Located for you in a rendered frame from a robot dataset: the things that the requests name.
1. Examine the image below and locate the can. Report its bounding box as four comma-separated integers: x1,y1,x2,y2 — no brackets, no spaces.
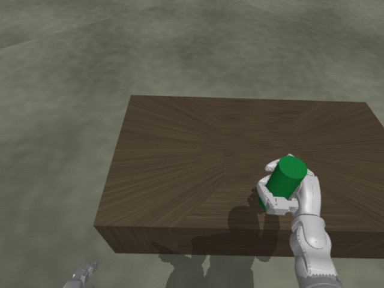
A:
259,156,307,211

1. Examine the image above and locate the right robot hand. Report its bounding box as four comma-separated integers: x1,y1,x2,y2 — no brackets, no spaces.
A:
256,154,321,219

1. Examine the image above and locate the right robot arm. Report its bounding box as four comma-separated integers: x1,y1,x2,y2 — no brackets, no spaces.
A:
289,214,343,288

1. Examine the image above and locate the left robot hand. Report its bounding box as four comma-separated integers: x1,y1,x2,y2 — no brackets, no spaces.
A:
63,262,98,288

